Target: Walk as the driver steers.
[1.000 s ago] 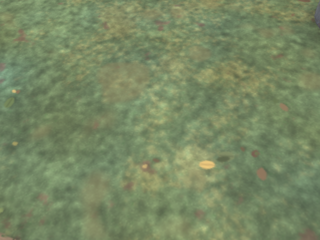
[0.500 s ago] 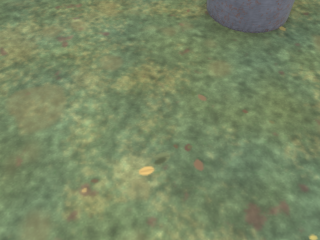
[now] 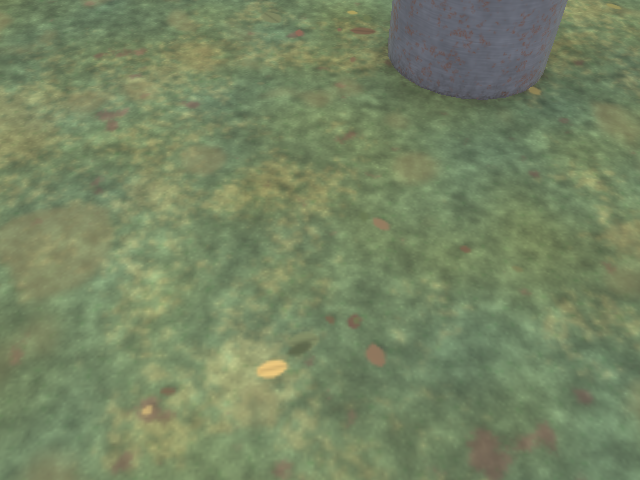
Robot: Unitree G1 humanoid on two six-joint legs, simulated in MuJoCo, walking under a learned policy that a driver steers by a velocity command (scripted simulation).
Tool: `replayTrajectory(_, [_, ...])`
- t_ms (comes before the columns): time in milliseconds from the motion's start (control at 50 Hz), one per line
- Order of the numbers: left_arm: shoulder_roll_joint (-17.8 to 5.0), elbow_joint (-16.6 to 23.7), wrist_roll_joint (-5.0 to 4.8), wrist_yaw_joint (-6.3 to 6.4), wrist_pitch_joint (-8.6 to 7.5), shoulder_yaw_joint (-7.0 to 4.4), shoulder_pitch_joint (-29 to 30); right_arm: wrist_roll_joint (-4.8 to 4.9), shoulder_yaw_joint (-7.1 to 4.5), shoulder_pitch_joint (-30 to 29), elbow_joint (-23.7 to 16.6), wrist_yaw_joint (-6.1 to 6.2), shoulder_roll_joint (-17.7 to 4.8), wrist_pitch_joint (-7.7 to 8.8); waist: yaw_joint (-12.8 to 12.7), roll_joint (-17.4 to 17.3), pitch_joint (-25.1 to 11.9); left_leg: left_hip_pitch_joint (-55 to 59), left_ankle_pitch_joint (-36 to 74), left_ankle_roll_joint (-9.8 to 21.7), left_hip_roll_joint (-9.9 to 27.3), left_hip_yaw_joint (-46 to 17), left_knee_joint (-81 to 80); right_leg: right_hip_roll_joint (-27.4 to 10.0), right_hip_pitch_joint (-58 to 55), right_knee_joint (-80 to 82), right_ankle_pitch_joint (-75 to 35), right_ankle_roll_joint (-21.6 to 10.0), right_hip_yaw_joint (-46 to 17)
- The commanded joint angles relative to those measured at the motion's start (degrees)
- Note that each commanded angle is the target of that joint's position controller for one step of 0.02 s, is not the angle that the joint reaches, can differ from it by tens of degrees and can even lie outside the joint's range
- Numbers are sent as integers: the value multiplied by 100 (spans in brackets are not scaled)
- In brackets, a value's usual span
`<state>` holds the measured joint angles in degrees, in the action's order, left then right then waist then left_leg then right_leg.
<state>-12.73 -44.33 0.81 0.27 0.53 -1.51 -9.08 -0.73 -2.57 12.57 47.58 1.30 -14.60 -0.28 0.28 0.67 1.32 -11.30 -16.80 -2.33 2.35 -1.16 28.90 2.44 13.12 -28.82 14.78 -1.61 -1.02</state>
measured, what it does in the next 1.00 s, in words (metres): walks ahead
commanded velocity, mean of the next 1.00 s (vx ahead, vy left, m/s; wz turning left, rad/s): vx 0.22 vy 0.00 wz -0.01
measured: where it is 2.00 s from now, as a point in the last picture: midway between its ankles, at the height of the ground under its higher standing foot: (292, 351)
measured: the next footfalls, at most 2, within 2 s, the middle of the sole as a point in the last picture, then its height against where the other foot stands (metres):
right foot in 1.02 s outside the picture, level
left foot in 1.56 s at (256, 401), level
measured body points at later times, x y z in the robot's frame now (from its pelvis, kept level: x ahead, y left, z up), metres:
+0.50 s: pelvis +0.01 +0.01 +0.00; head +0.01 +0.01 +0.45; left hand +0.06 +0.28 -0.14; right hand +0.06 -0.25 -0.14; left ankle -0.02 +0.14 -0.73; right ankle +0.00 -0.10 -0.73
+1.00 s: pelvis +0.21 +0.01 -0.02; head +0.25 +0.01 +0.43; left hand +0.46 +0.22 -0.10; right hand +0.10 -0.25 -0.15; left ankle +0.00 +0.14 -0.74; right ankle +0.36 -0.10 -0.73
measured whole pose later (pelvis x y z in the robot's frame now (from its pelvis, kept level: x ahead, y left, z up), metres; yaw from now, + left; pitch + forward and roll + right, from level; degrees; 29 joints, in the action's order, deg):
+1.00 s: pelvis +0.21 +0.01 -0.02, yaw +1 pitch +2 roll +0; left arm -13.6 -45.5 -1.5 -2.7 -5.2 -1.7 4.7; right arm 0.7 -2.3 29.9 59.6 1.0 -13.3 3.8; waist 5.4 0.4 2.3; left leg 10.9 -24.8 -0.6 1.4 0.0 12.8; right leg -0.2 30.1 -29.7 2.4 -4.4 2.6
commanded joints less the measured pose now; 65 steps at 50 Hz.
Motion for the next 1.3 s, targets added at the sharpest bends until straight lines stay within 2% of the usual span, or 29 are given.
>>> replayTrajectory(20, [-622, 277, 0, 64, -1, -194, 146, -15, -111, -81, -208, 19, -585, 157, -32, -418, -137, -143, 813, 149, 184, -204, -502, -386, -117, 420, -482, -132, -409])
replayTrajectory(180, [-592, -189, -46, 134, 24, -223, -63, 9, -48, -8, 65, 78, -555, 138, 1, -83, -27, -134, 656, 189, 103, -167, -556, -383, -166, 470, -637, -41, -365])
replayTrajectory(340, [-596, -658, -66, 187, 2, -226, -217, 22, -13, 42, 396, 99, -461, 116, -4, -34, 25, -109, 649, 202, 17, -97, -609, -386, -212, 519, -700, -9, -331])
replayTrajectory(360, [-580, -754, -74, 197, 9, -225, -326, 33, -8, 155, 489, 105, -422, 103, -7, -21, -92, -79, 60, 223, -67, -10, -605, -330, -247, 554, -43, -35, -281])
replayTrajectory(400, [-745, -825, -146, 220, 20, -291, -441, 107, -44, 136, 505, 138, -496, 83, -58, 14, 228, -504, -1630, 396, -204, 69, -403, -273, 132, 576, 2108, -222, -326])
replayTrajectory(440, [-785, -838, -187, 211, -95, -299, -581, 156, -29, 68, 430, 138, -434, 187, -116, 181, 625, -986, -2139, 535, -162, -20, -191, -596, 401, 862, 3019, -476, -843])
replayTrajectory(520, [-1071, -978, -216, 111, -332, -396, -930, 223, -12, -35, 391, -7, -197, 484, -162, 949, 485, -1125, -831, 600, -250, 235, 1031, -1726, 132, 1791, 3179, -1162, -2610])
replayTrajectory(540, [-1053, -897, -225, 102, -343, -377, -666, 236, -26, 68, 419, -46, -225, 531, 5, 882, 529, -788, -852, 716, -208, 199, 854, -1733, 434, 1828, 3002, -1145, -2563])
replayTrajectory(580, [-931, -655, -281, 70, -328, -317, 51, 238, -45, 832, 749, -72, -192, 580, 493, 685, 536, 714, -524, 907, -246, 183, -389, -1171, 1359, 1341, 2308, -754, -1641])
replayTrajectory(600, [-645, -502, -269, 59, -367, -238, 379, 195, -145, 1468, 976, -53, -526, 588, 707, -20, 407, 1460, -694, 1028, 297, -693, -847, -666, 2003, 183, 1525, -386, -849])
replayTrajectory(620, [-337, -272, -254, 54, -482, -169, 577, 196, -306, 2093, 1139, -92, -1132, 622, 799, -1507, 250, 2119, -1441, 1536, 1394, -2703, -1765, 27, 2880, -1624, 975, 1, 203])
replayTrajectory(640, [-661, -199, -273, 52, -589, -240, 661, 112, -263, 2037, 1097, -129, -1066, 664, 753, -1459, 481, 2138, -1037, 1920, 2005, -3680, -1980, -112, 3629, -2699, 1625, 9, -89])
replayTrajectory(660, [-733, -319, -316, 1, -647, -265, 353, 81, -160, 1738, 994, -126, -715, 701, 479, -906, 566, 2236, -610, 1851, 1894, -3267, -1841, -403, 3911, -3316, 1292, -83, -327])
replayTrajectory(680, [-684, -460, -327, -43, -674, -252, 114, 86, -126, 1559, 908, -144, -590, 715, 354, -714, 457, 2331, -251, 1662, 1647, -2729, -1820, -539, 3984, -3492, 849, -165, -286])
replayTrajectory(700, [-675, -468, -297, -69, -691, -260, 159, 109, -118, 1433, 865, -165, -620, 693, 296, -566, 487, 2325, 216, 1511, 1554, -2320, -1877, -680, 4086, -3425, 495, -196, -217])
replayTrajectory(740, [-579, -407, -226, -137, -683, -258, 424, 83, -21, 1454, 868, -160, -374, 602, 287, -575, 428, 2065, 1466, 1291, 1237, -1488, -1970, -813, 3738, -2985, -17, -128, -25])
replayTrajectory(820, [-174, -79, -192, -232, -632, -86, 1285, 66, -22, 1511, 837, -34, -567, 501, 426, -595, 554, 1055, 1947, 1211, 794, -568, -2221, -538, 2698, -1346, -1051, 136, 407])
replayTrajectory(920, [-512, 203, -258, -293, -603, -98, 1748, 188, -120, 1640, 950, 3, -823, 541, 304, -759, 715, 1073, 2114, 1161, 1128, -443, -2328, -403, 1879, -253, -1540, -60, 305])
replayTrajectory(960, [-760, 167, -240, -298, -620, -198, 1424, 176, -165, 1515, 929, -4, -903, 499, 4, -802, 379, 1464, 3699, 1022, 1230, -311, -1729, -255, 1336, -169, -1325, -267, 356])
replayTrajectory(1000, [-1128, -268, -257, -231, -582, -425, -51, 114, -165, 1388, 867, -7, -885, 404, -748, -818, -585, 1199, 5240, 782, 927, 3, 47, 23, -584, -176, -1163, -562, 541])
replayTrajectory(1020, [-1445, -511, -215, -165, -545, -532, -1115, 29, -95, 1378, 732, -11, -750, 388, -1128, -396, -1303, -92, 3833, 619, 678, 87, 1725, -855, -2361, -326, -826, -875, -468])
replayTrajectory(1040, [-1874, -681, -140, -193, -527, -598, -1618, 63, 156, 2198, 682, -85, 201, 494, -651, 1371, -2365, -2078, -475, 257, -466, 31, 3995, -2401, -4079, 467, 874, -1860, -3465])
replayTrajectory(1060, [-1321, -680, -170, -211, -539, -438, -1417, 217, 55, 1814, 730, -117, -261, 660, -810, 1148, -2125, -2682, -1462, 395, -414, -742, 4808, -2379, -3678, 1356, 1468, -1755, -4382])
replayTrajectory(1080, [-1085, -607, -179, -202, -574, -355, -816, 382, -73, 1166, 467, -131, -673, 756, -647, 934, -1063, -3157, -1065, 511, -97, -586, 5006, -2210, -2797, 1461, 1188, -1470, -3488])
replayTrajectory(1100, [-943, -496, -155, -207, -614, -304, -303, 369, -78, 812, 377, -94, -723, 797, -445, 362, -612, -2925, -494, 562, 223, -458, 4760, -2019, -1849, 1580, 445, -1332, -2726])
replayTrajectory(1120, [-800, -462, -89, -233, -651, -264, -15, 269, -125, 678, 368, -50, -694, 779, -247, 120, -338, -2640, -141, 549, 423, -383, 4442, -1802, -1096, 1704, -226, -1242, -2137])
replayTrajectory(1140, [-682, -477, -24, -244, -686, -226, 119, 216, -143, 825, 388, -37, -586, 708, -17, 245, -309, -2234, 74, 549, 595, -438, 4212, -1604, -632, 1851, -515, -1177, -1721])
replayTrajectory(1200, [-689, -654, -77, -235, -732, -213, 2, 177, -132, 833, 333, -23, -336, 519, 178, 339, -65, -2059, 203, 436, 715, -326, 3653, -1444, 22, 2251, -725, -1265, -1151])
replayTrajectory(1300, [-1018, -816, -60, -49, -711, -268, -427, 121, -120, -218, -37, -73, -371, 498, -50, 159, 212, -2729, 1757, 230, 709, -210, 1967, -1365, -217, 2462, -1181, -1148, -463])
